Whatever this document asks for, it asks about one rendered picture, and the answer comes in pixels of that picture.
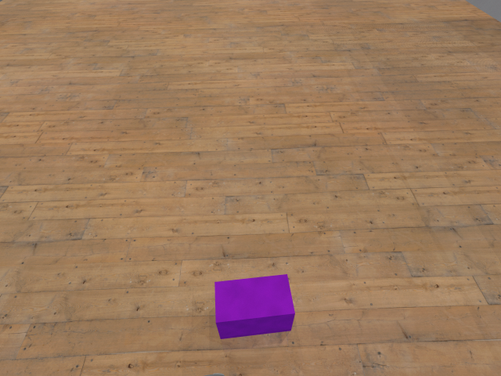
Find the carton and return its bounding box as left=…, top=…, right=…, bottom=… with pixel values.
left=214, top=274, right=295, bottom=339

